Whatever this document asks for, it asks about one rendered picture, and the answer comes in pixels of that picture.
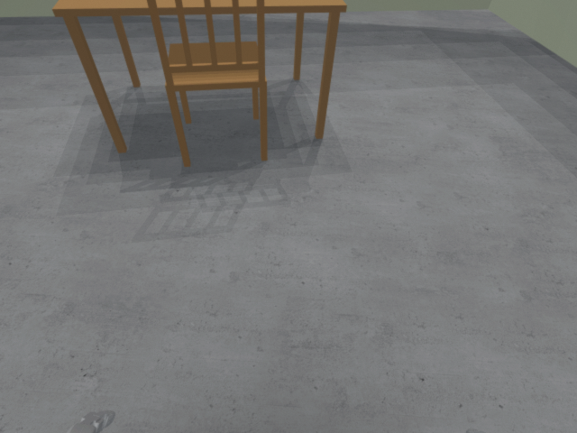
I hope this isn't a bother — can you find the chair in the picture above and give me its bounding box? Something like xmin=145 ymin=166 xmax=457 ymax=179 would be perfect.
xmin=147 ymin=0 xmax=268 ymax=167

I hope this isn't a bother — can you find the robot left hand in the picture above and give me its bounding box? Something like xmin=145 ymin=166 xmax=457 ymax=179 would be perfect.
xmin=67 ymin=410 xmax=115 ymax=433

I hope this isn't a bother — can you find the table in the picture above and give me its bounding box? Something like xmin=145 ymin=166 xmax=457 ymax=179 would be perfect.
xmin=52 ymin=0 xmax=347 ymax=153

